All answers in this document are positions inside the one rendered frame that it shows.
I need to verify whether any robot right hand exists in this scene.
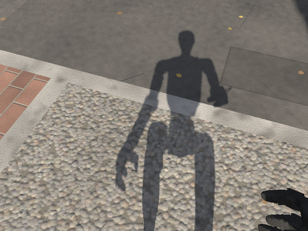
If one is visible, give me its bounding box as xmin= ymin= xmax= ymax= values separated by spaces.
xmin=258 ymin=188 xmax=308 ymax=231

